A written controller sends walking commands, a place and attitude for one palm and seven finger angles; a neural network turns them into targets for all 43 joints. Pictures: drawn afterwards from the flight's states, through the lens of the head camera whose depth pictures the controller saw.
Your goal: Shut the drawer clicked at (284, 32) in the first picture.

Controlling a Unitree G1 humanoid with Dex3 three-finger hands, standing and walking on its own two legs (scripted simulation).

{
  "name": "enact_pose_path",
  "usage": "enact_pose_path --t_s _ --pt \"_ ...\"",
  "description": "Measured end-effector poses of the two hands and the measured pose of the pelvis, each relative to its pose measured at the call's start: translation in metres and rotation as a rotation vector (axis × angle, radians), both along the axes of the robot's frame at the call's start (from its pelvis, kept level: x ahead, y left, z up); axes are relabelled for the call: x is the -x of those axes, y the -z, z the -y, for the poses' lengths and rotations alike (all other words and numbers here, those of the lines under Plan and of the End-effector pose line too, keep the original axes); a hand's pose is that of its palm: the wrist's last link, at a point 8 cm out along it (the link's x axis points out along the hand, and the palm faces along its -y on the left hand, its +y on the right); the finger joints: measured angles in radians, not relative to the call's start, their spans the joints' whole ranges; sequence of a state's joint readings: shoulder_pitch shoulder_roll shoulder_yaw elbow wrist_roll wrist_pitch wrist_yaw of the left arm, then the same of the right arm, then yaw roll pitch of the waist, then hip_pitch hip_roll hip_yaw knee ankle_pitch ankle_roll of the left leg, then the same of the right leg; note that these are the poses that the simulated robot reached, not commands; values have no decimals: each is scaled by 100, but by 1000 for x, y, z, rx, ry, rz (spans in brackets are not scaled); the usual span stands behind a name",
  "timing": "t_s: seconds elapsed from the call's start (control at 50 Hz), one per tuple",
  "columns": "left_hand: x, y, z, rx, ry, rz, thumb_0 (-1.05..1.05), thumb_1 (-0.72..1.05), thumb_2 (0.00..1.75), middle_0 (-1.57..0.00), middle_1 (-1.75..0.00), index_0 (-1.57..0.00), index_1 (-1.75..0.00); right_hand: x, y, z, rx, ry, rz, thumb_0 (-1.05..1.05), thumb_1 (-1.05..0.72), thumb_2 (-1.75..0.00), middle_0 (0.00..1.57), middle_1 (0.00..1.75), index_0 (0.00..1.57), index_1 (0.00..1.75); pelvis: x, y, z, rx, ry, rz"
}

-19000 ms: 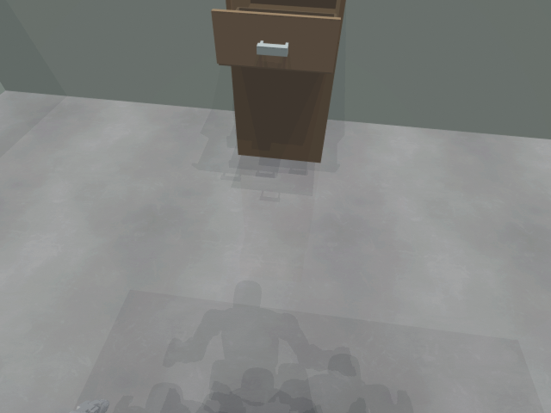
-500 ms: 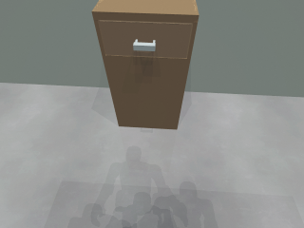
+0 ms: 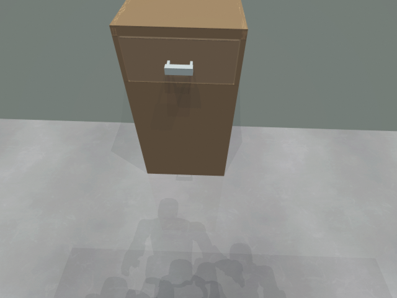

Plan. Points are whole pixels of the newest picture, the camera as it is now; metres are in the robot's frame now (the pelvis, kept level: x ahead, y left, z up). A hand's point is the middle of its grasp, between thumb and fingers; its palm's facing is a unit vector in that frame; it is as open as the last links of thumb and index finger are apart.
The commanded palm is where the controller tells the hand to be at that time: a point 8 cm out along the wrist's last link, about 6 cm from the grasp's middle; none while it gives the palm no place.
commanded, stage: look to check the result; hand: left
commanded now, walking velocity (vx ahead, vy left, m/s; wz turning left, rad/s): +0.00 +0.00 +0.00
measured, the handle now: (179, 66) +0.89 +0.11 -0.01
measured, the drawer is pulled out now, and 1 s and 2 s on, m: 0.00 0.00 0.00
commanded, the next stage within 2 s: stand and wait in 0.52 s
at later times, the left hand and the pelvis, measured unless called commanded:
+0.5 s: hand out of the picture +0.07 +0.23 -0.16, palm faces -0.02 -0.95 -0.31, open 7.4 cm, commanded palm none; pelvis +0.01 +0.00 +0.00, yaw +0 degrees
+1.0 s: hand out of the picture +0.10 +0.23 -0.16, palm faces -0.04 -0.95 -0.31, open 7.4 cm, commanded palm none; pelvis +0.02 -0.01 +0.00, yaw -1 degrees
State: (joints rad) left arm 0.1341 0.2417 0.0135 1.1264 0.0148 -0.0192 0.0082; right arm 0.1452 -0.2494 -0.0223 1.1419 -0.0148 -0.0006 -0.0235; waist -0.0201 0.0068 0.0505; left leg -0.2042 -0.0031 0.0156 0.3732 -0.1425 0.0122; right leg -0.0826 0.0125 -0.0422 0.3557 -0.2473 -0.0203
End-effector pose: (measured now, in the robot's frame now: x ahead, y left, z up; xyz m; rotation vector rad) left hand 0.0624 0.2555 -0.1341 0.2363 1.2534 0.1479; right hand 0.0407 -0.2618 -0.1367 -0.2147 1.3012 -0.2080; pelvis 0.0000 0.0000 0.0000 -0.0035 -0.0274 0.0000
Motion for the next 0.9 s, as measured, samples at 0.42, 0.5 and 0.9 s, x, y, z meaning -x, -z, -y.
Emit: enact_pose_path --t_s 0.42,0.5,0.9 --pt "4 -7 -23 -56 -12 -52 1 90 90 -20 -30 -20 -30 -25 -7 18 36 -23 9 0 -90 -90 20 30 20 29 -11 -2 1 -3 4 -6" --pt "-3 -8 -23 -58 -8 -39 1 90 90 -20 -30 -20 -30 -31 -7 19 37 -28 21 0 -90 -90 20 30 20 29 -13 -2 2 -5 3 -7" --pt "-29 -10 -19 -59 15 4 1 90 90 -20 -30 -20 -30 -39 -10 25 45 -16 34 0 -90 -90 20 30 20 30 -22 -3 5 -8 12 -7"
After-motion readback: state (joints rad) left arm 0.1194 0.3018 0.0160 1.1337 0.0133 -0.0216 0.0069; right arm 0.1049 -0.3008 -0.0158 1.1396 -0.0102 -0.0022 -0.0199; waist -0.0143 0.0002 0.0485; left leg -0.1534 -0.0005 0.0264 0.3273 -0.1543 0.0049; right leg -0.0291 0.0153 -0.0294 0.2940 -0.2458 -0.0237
